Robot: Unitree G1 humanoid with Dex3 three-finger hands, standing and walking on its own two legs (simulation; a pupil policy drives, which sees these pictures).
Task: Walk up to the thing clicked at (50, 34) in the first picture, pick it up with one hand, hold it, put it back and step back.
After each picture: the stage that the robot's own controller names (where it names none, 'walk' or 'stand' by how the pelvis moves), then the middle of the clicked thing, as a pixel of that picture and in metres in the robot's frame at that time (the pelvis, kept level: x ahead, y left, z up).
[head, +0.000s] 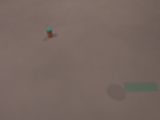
stand; (49, 32) +1.60 +0.44 -0.72
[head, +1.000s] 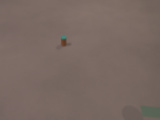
walk; (63, 41) +1.48 +0.18 -0.70
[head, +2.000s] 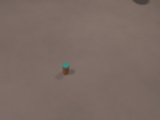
walk; (65, 68) +0.97 +0.11 -0.71
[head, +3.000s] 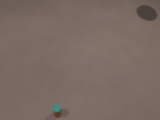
walk; (57, 110) +0.55 +0.16 -0.71
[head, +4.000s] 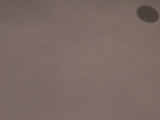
stand; out of the picture +0.37 +0.18 -0.71
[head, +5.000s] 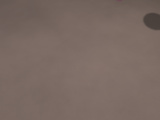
stand; out of the picture +0.34 +0.20 -0.72
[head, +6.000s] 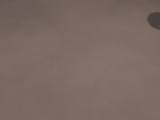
stand; out of the picture +0.33 +0.19 -0.73
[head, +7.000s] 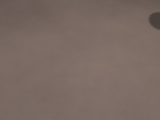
stand; out of the picture +0.33 +0.19 -0.73
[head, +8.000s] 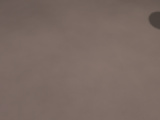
stand; out of the picture +0.32 +0.19 -0.73
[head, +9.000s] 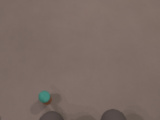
go down; (45, 98) +0.38 +0.19 -0.52
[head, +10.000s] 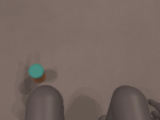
go down; (37, 74) +0.42 +0.21 -0.33
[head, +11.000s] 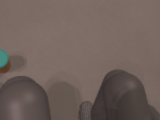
close in; out of the picture +0.40 +0.24 -0.25
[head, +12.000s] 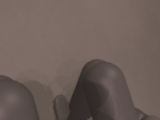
close; out of the picture +0.40 +0.27 -0.22
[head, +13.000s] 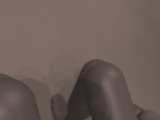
close; out of the picture +0.39 +0.27 -0.22
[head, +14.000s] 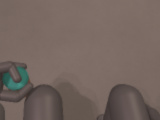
lift; (19, 83) +0.32 +0.23 -0.09
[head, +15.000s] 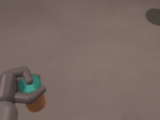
hold; (33, 94) +0.32 +0.18 +0.03
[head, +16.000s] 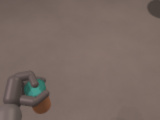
hold; (38, 97) +0.32 +0.17 -0.02
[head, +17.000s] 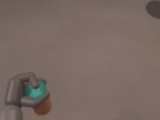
hold; (39, 98) +0.32 +0.17 -0.02
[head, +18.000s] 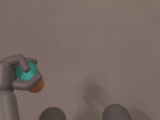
crouch; (31, 78) +0.37 +0.18 -0.09
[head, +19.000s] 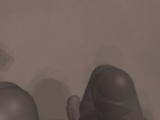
lower; out of the picture +0.41 +0.25 -0.22
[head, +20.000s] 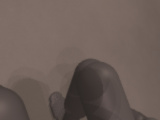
lower; out of the picture +0.41 +0.28 -0.23
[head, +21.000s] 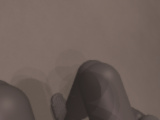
lower; out of the picture +0.41 +0.28 -0.23
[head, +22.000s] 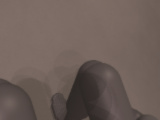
lower; out of the picture +0.41 +0.28 -0.23
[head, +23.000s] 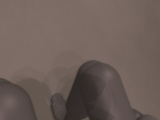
lower; out of the picture +0.41 +0.28 -0.23
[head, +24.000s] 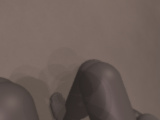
withdraw; out of the picture +0.39 +0.26 -0.23
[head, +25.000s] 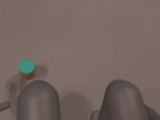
walk; (27, 69) +0.41 +0.22 -0.29
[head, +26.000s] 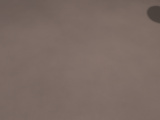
stand; out of the picture +0.34 +0.16 -0.65
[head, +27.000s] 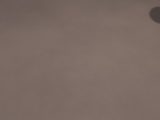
stand; out of the picture +0.36 +0.19 -0.67
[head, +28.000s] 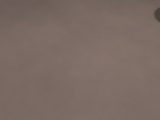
stand; out of the picture +0.36 +0.18 -0.68
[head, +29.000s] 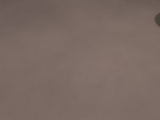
walk; out of the picture +0.37 +0.17 -0.72
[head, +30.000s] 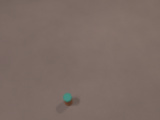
walk; (68, 99) +0.52 +0.14 -0.70
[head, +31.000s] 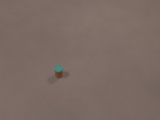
walk; (58, 71) +0.78 +0.16 -0.71
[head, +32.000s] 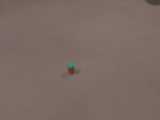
stand; (70, 68) +1.00 +0.15 -0.70
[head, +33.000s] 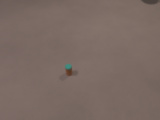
stand; (68, 70) +1.01 +0.17 -0.72
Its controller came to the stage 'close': yes
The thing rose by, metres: 0.69
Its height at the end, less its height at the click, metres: +0.00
